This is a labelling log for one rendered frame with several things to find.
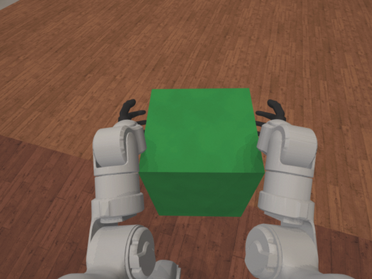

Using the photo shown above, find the robot right forearm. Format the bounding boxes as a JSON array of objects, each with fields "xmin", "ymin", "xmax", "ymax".
[{"xmin": 256, "ymin": 119, "xmax": 318, "ymax": 254}]

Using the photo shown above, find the left robot hand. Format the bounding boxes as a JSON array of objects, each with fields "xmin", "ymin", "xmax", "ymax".
[{"xmin": 118, "ymin": 99, "xmax": 146, "ymax": 133}]

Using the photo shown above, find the right robot upper arm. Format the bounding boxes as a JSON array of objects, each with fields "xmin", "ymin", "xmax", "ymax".
[{"xmin": 245, "ymin": 224, "xmax": 355, "ymax": 279}]

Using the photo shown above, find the robot left forearm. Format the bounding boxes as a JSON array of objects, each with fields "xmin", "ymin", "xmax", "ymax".
[{"xmin": 86, "ymin": 120, "xmax": 147, "ymax": 264}]

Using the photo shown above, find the left robot upper arm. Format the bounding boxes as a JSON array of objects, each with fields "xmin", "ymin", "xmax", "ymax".
[{"xmin": 58, "ymin": 224, "xmax": 156, "ymax": 279}]

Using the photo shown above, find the robot left thigh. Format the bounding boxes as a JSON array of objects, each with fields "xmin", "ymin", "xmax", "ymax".
[{"xmin": 147, "ymin": 260, "xmax": 181, "ymax": 279}]

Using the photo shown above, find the right robot hand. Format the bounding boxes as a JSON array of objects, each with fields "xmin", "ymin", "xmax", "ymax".
[{"xmin": 255, "ymin": 99, "xmax": 286, "ymax": 136}]

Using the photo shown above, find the carton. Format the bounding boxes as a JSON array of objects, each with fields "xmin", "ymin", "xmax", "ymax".
[{"xmin": 138, "ymin": 88, "xmax": 265, "ymax": 217}]

